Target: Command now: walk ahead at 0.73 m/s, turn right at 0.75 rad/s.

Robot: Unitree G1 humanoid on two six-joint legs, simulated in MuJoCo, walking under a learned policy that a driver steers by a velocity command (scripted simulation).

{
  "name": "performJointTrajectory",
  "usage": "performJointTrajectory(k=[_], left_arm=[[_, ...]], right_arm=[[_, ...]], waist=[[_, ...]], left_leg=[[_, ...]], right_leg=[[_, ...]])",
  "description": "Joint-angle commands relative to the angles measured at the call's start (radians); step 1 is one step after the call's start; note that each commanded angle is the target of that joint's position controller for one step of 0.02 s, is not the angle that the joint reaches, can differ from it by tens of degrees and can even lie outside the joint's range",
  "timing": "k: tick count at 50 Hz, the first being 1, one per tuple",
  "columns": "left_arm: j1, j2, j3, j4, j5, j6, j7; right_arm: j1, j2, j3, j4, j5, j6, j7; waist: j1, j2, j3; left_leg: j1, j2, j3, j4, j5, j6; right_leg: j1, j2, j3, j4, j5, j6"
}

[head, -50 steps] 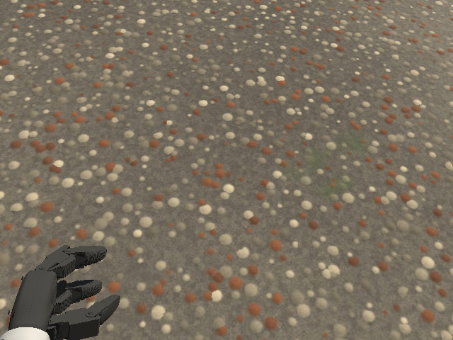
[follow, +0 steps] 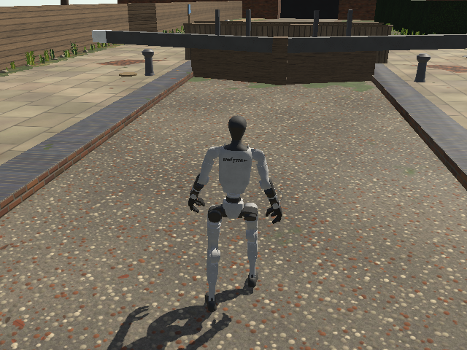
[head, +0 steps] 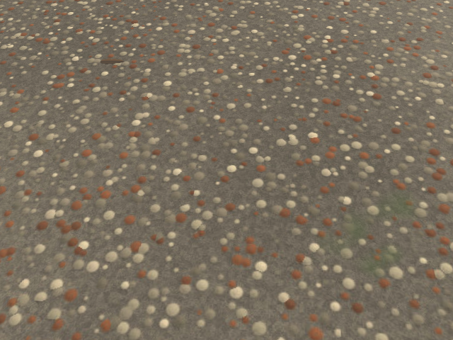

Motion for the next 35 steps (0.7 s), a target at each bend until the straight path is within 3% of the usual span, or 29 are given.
performJointTrajectory(k=[1, 2, 3, 4, 5, 6, 7, 8, 9, 10, 12, 15, 20, 23, 24, 26, 27, 28, 29, 30, 31, 32, 33, 34, 35], left_arm=[[-0.134, 0.080, 0.020, -0.123, 0.003, 0.009, -0.031], [-0.102, 0.089, 0.024, -0.116, 0.002, 0.007, -0.024], [-0.010, 0.097, 0.032, -0.091, 0.002, 0.002, -0.011], [0.175, 0.116, 0.050, -0.030, 0.004, -0.006, 0.008], [0.447, 0.183, 0.076, 0.051, 0.005, -0.013, 0.031], [0.388, 0.324, 0.088, 0.028, -0.009, -0.017, 0.047], [0.275, 0.301, 0.084, -0.043, -0.022, -0.015, 0.048], [0.233, 0.275, 0.081, -0.047, 0.000, -0.015, 0.057], [0.235, 0.241, 0.077, -0.046, 0.001, -0.023, 0.063], [0.192, 0.216, 0.070, -0.052, -0.003, -0.033, 0.066], [0.150, 0.155, 0.048, -0.060, -0.010, -0.057, 0.072], [0.228, 0.116, 0.037, -0.029, -0.022, -0.087, 0.069], [0.368, 0.094, 0.027, 0.042, -0.035, -0.110, 0.077], [0.397, 0.083, 0.015, 0.082, -0.031, -0.117, 0.091], [0.371, 0.101, 0.016, 0.087, -0.027, -0.120, 0.095], [0.356, 0.150, 0.025, 0.100, -0.010, -0.125, 0.103], [0.344, 0.169, 0.031, 0.107, 0.011, -0.119, 0.112], [0.315, 0.176, 0.036, 0.108, 0.036, -0.106, 0.119], [0.242, 0.188, 0.041, 0.099, 0.048, -0.092, 0.126], [0.178, 0.132, 0.027, 0.065, 0.050, -0.098, 0.129], [0.296, 0.015, 0.002, 0.018, -0.011, -0.120, 0.088], [0.209, 0.073, -0.011, 0.011, 0.016, -0.137, 0.093], [0.112, 0.085, -0.014, -0.017, 0.017, -0.150, 0.085], [0.072, 0.073, -0.025, -0.035, 0.027, -0.156, 0.080], [0.025, 0.060, -0.031, -0.063, 0.045, -0.145, 0.077]], right_arm=[[-0.111, -0.167, -0.040, -0.070, -0.014, -0.021, 0.007], [-0.108, -0.174, -0.042, -0.064, -0.014, -0.015, 0.010], [-0.116, -0.185, -0.044, -0.061, -0.010, -0.008, 0.012], [-0.118, -0.174, -0.039, -0.057, -0.008, 0.002, 0.017], [-0.144, -0.134, -0.021, -0.076, -0.021, 0.006, 0.024], [-0.162, 0.042, 0.031, -0.166, -0.023, -0.006, 0.041], [-0.255, -0.020, 0.031, -0.213, -0.036, -0.023, 0.040], [-0.266, -0.070, 0.022, -0.209, -0.030, -0.036, 0.043], [-0.224, -0.092, 0.022, -0.170, -0.030, -0.043, 0.039], [-0.193, -0.090, 0.024, -0.145, -0.035, -0.036, 0.034], [-0.157, -0.072, 0.034, -0.123, -0.037, 0.002, 0.040], [-0.248, -0.050, 0.046, -0.135, -0.025, 0.032, 0.051], [-0.441, 0.000, 0.069, -0.174, -0.005, 0.018, 0.067], [-0.522, 0.015, 0.081, -0.194, 0.008, 0.007, 0.071], [-0.508, 0.009, 0.081, -0.190, 0.013, 0.005, 0.068], [-0.430, -0.036, 0.068, -0.159, 0.019, 0.005, 0.056], [-0.317, -0.071, 0.056, -0.124, 0.025, 0.008, 0.046], [-0.122, -0.114, 0.039, -0.060, 0.034, 0.012, 0.032], [0.122, -0.143, 0.020, 0.013, 0.038, 0.017, 0.016], [0.313, -0.206, -0.008, 0.053, 0.029, 0.023, 0.000], [0.221, -0.256, -0.025, 0.065, 0.016, 0.026, 0.011], [0.091, -0.165, -0.021, 0.037, 0.022, 0.024, 0.026], [0.059, -0.120, -0.011, 0.043, 0.027, 0.018, 0.028], [0.058, -0.061, 0.000, 0.068, 0.023, 0.015, 0.028], [0.054, -0.045, 0.008, 0.084, 0.023, 0.007, 0.018]], waist=[[0.016, 0.129, 0.086], [0.031, 0.114, 0.080], [0.080, 0.092, 0.047], [0.174, 0.006, -0.044], [0.294, -0.167, -0.142], [0.195, -0.490, -0.121], [0.190, -0.324, -0.100], [0.150, -0.190, -0.042], [0.118, -0.052, -0.017], [0.076, -0.012, 0.009], [0.031, -0.065, 0.029], [0.054, -0.015, 0.106], [0.130, -0.030, 0.124], [0.145, -0.055, 0.124], [0.123, -0.067, 0.109], [0.071, -0.111, 0.033], [0.010, -0.141, -0.026], [-0.077, -0.157, -0.107], [-0.208, -0.137, -0.179], [-0.272, 0.003, -0.256], [-0.080, 0.393, -0.295], [-0.092, 0.126, -0.201], [-0.070, 0.020, -0.115], [-0.030, -0.089, -0.032], [0.006, -0.103, 0.033]], left_leg=[[-0.193, 0.224, -0.027, -0.180, -0.164, 0.136], [-0.184, 0.232, -0.006, -0.123, -0.107, 0.135], [-0.192, 0.228, 0.031, 0.020, 0.100, 0.132], [-0.224, 0.182, 0.104, 0.339, 0.417, 0.122], [-0.414, 0.126, 0.122, 0.795, 0.421, 0.092], [-0.840, -0.048, 0.000, 1.097, -0.247, 0.034], [-0.953, -0.052, -0.211, 1.192, -0.157, 0.040], [-1.002, -0.004, -0.216, 1.212, -0.064, 0.052], [-0.932, 0.050, -0.217, 1.112, 0.027, 0.057], [-0.840, 0.080, -0.210, 1.033, 0.069, 0.050], [-0.738, 0.098, -0.204, 0.940, 0.117, 0.028], [-0.798, 0.092, -0.149, 0.788, 0.238, 0.010], [-0.798, 0.015, -0.056, 0.479, 0.431, 0.035], [-0.704, -0.027, -0.021, 0.324, 0.476, 0.081], [-0.645, -0.047, -0.007, 0.273, 0.475, 0.107], [-0.502, -0.126, 0.026, 0.266, 0.382, 0.147], [-0.411, -0.159, 0.021, 0.278, 0.306, 0.167], [-0.262, -0.188, 0.021, 0.296, 0.227, 0.185], [-0.032, -0.155, -0.006, 0.264, 0.186, 0.217], [0.203, 0.014, -0.252, 0.333, -0.093, 0.284], [0.449, 0.256, -1.006, 0.104, -0.254, 0.501], [0.362, 0.235, -1.067, 0.005, -0.275, 0.497], [0.227, 0.218, -0.929, -0.003, -0.227, 0.471], [0.060, 0.175, -0.828, -0.038, -0.141, 0.430], [-0.080, 0.126, -0.745, -0.052, -0.064, 0.403]], right_leg=[[0.130, 0.021, -0.100, -0.088, 0.008, -0.038], [0.178, 0.050, -0.129, -0.107, -0.024, -0.060], [0.284, 0.110, -0.174, -0.126, -0.062, -0.083], [0.483, 0.185, -0.190, -0.158, -0.104, -0.112], [0.739, 0.186, -0.071, -0.229, -0.255, -0.143], [0.813, -0.077, 0.585, -0.571, -0.727, -0.236], [0.762, -0.145, 0.913, -0.786, -0.768, -0.270], [0.740, -0.179, 0.870, -0.751, -0.675, -0.271], [0.645, -0.156, 0.744, -0.702, -0.528, -0.259], [0.538, -0.096, 0.617, -0.685, -0.400, -0.231], [0.420, -0.012, 0.476, -0.712, -0.300, -0.221], [0.420, 0.033, 0.371, -0.777, -0.115, -0.222], [0.573, 0.065, 0.253, -0.785, 0.406, -0.152], [0.647, 0.048, 0.221, -0.798, 0.670, -0.136], [0.678, 0.040, 0.187, -0.796, 0.782, -0.122], [0.773, 0.004, 0.140, -0.697, 1.195, -0.088], [0.816, -0.018, 0.123, -0.574, 1.361, -0.073], [0.822, -0.029, 0.098, -0.370, 1.455, -0.066], [0.710, -0.019, 0.045, -0.062, 1.414, -0.059], [0.463, 0.066, 0.020, 0.395, 0.910, -0.064], [-0.055, 0.307, 0.084, 0.736, -0.159, 0.022], [-0.178, 0.221, 0.173, 0.727, -0.082, -0.027], [-0.173, 0.161, 0.204, 0.666, -0.027, -0.030], [-0.119, 0.124, 0.182, 0.558, -0.008, -0.038], [-0.079, 0.097, 0.179, 0.494, -0.026, -0.021]])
